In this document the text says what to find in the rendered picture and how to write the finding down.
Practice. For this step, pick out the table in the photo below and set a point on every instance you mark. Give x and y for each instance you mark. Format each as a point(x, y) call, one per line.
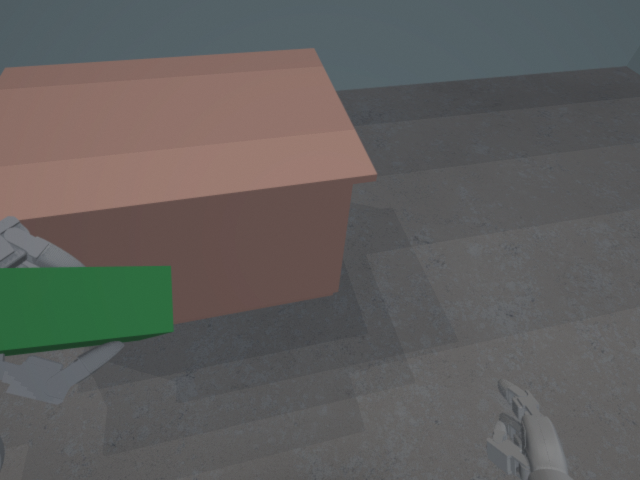
point(234, 169)

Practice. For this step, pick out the left robot hand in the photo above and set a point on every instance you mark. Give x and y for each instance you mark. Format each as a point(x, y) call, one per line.
point(39, 378)

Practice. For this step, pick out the sponge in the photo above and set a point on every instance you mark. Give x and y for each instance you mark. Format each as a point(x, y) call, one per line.
point(55, 308)

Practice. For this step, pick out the right robot hand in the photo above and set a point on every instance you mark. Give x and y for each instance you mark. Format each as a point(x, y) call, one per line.
point(536, 443)

